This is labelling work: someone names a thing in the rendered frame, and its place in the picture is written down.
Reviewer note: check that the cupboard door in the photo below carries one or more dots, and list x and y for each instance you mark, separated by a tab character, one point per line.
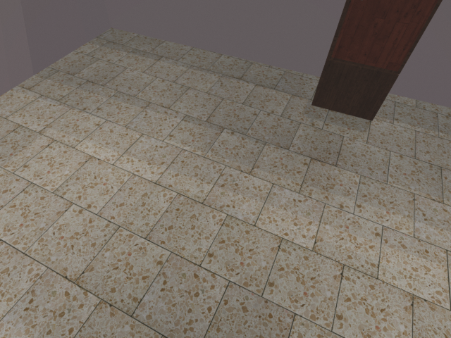
381	33

